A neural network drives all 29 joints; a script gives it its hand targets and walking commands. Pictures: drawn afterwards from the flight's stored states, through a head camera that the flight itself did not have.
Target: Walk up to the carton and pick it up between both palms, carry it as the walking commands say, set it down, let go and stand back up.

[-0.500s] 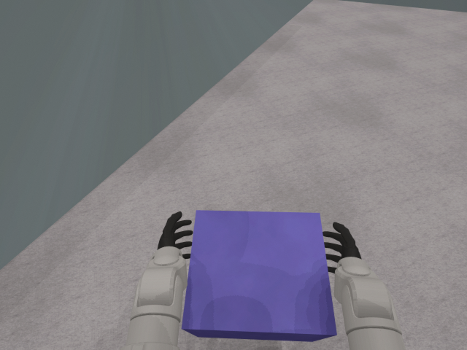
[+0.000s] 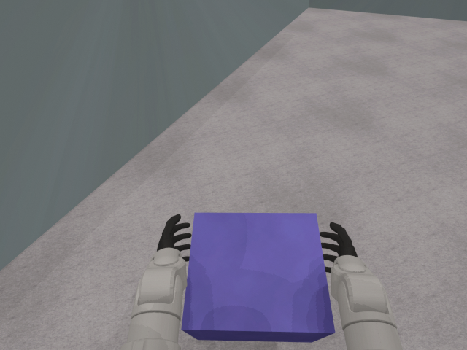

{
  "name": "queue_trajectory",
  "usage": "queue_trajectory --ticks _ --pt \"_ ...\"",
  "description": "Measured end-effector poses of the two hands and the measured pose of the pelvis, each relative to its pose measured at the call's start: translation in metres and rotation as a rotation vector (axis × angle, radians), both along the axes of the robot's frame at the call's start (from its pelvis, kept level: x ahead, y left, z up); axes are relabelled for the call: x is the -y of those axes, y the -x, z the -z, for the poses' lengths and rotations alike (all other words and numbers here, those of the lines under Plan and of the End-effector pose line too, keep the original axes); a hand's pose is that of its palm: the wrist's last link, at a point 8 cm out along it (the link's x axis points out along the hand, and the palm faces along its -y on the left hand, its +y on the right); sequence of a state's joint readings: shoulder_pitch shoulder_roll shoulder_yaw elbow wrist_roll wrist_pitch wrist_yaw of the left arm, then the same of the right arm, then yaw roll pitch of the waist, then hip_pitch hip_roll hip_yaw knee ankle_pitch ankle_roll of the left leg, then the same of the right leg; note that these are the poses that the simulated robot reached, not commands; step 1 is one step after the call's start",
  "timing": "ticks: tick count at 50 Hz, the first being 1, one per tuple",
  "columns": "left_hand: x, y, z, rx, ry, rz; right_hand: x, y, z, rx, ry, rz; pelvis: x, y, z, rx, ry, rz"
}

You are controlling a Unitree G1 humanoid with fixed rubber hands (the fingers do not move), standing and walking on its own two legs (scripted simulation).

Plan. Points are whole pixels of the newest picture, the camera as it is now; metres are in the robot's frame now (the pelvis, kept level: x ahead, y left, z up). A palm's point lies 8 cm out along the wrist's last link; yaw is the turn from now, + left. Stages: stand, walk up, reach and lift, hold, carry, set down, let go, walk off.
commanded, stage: carry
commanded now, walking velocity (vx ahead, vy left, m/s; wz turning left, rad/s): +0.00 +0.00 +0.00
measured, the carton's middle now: (254, 279) +0.29 +0.00 -0.07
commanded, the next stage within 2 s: hold in 1.72 s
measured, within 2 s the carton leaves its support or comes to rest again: neither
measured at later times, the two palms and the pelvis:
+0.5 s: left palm (165, 274) +0.25 +0.15 +0.04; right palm (356, 287) +0.23 -0.16 +0.03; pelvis -0.04 +0.00 +0.00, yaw -1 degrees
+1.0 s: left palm (154, 292) +0.22 +0.16 +0.04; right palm (355, 306) +0.20 -0.15 +0.04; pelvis -0.07 +0.01 +0.00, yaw -1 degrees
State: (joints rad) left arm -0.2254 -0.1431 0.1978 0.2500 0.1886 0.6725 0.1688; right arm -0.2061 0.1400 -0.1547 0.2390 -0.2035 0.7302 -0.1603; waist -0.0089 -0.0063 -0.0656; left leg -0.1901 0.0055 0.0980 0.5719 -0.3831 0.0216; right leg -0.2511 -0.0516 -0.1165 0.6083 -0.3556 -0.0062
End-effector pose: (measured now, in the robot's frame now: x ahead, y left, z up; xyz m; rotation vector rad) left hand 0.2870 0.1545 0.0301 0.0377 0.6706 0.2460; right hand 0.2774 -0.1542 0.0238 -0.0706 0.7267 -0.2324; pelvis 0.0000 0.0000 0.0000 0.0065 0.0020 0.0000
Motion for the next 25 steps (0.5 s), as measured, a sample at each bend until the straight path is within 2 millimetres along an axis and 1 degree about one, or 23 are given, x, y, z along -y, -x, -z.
queue_trajectory --ticks 12,25 --pt "0.005 0.019 -0.005 0.003 0.002 0.009 0.005 0.021 -0.006 0.004 0.008 0.008 0.005 0.021 -0.003 0.013 0.003 0.003" --pt "0.003 0.039 -0.007 0.003 0.002 0.024 0.003 0.044 -0.01 0.005 0.013 0.016 0.0 0.043 -0.004 0.022 0.002 0.011"
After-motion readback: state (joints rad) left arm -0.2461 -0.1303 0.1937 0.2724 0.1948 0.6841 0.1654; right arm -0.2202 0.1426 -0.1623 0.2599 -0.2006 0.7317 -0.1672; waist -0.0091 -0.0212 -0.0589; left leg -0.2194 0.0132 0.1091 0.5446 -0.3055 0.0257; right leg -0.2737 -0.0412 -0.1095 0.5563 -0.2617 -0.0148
